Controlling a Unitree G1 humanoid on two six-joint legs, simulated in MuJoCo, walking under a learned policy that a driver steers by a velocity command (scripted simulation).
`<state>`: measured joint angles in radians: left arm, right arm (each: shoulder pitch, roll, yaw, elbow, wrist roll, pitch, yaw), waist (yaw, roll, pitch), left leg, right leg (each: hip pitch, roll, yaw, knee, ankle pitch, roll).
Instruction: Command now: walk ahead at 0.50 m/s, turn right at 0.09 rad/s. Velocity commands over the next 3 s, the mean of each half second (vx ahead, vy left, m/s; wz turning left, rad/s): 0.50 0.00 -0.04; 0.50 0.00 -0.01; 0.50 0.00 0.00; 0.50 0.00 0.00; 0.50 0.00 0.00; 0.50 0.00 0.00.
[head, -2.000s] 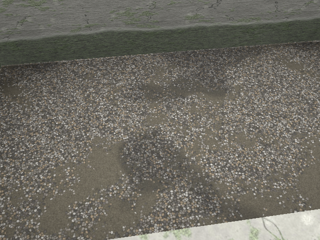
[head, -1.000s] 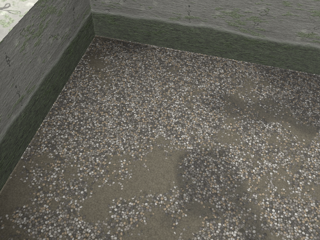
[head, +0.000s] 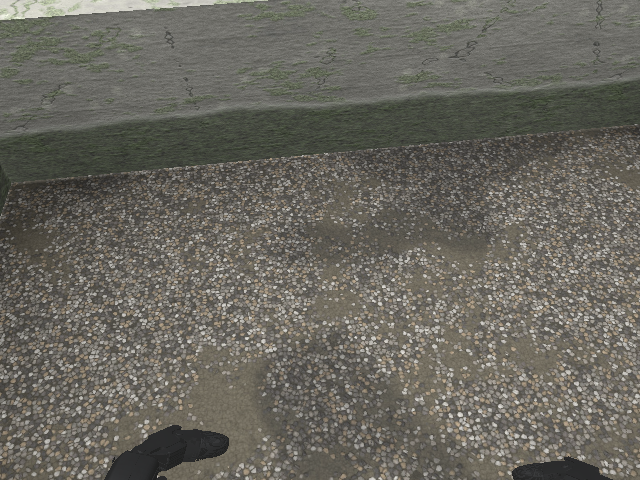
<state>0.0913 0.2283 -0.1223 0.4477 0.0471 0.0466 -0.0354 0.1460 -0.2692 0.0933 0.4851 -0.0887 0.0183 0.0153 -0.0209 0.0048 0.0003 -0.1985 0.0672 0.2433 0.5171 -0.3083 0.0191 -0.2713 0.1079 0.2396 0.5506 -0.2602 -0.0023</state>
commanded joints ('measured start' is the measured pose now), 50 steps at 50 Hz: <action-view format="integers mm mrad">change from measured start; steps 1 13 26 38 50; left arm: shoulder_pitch -106 -90 -95 -86 -71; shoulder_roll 97 94 81 78 73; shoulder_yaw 37 34 25 22 20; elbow -100 -91 -99 -99 -95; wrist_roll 3 9 14 11 10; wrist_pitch -20 -24 -22 -24 -22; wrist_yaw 6 20 36 43 49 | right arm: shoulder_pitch -61 -37 -33 -25 -36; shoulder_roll -78 -80 -72 -72 -67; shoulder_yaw -26 -27 -24 -25 -25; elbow -90 -75 -63 -51 -43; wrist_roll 1 6 6 6 9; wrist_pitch -10 10 20 25 30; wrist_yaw -3 -12 -9 -11 -13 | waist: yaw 1 4 6 -1 3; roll -16 -14 -6 -15 -16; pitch -97 -91 -107 -98 -73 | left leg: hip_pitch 181 184 177 173 153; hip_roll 69 81 89 92 95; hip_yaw -111 -102 -107 -107 -105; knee -90 -106 -121 -137 -155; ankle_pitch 11 98 163 150 128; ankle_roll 27 47 61 68 74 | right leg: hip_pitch -107 -84 -56 -58 -61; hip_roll -89 -85 -94 -103 -110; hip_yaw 47 -5 -31 -48 -66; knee -98 -73 -52 -47 -45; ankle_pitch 295 305 291 278 263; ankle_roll -28 2 27 38 43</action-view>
